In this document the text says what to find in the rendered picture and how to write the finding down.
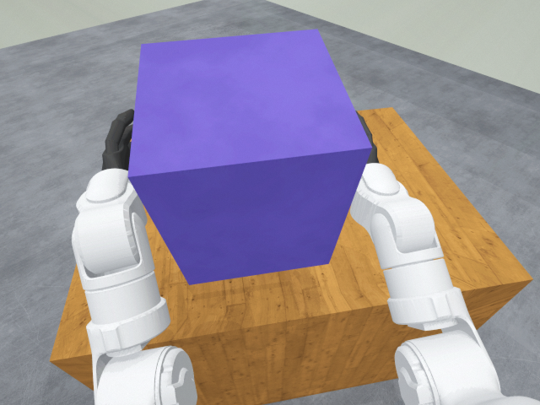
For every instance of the robot right forearm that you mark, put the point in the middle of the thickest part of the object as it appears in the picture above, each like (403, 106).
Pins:
(403, 232)

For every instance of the carton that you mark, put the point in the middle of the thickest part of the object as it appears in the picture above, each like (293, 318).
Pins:
(246, 152)

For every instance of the right robot upper arm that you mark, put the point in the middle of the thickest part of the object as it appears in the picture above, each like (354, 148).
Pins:
(449, 369)

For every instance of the robot left forearm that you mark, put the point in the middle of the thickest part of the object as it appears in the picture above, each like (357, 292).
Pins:
(116, 269)

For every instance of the left robot upper arm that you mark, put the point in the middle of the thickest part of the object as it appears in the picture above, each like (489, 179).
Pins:
(157, 376)

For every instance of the right robot hand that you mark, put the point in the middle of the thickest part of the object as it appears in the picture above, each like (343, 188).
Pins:
(373, 154)

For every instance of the pedestal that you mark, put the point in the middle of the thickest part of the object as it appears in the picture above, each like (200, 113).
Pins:
(277, 336)

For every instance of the left robot hand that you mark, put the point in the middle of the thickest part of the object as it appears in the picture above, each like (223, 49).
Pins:
(117, 143)

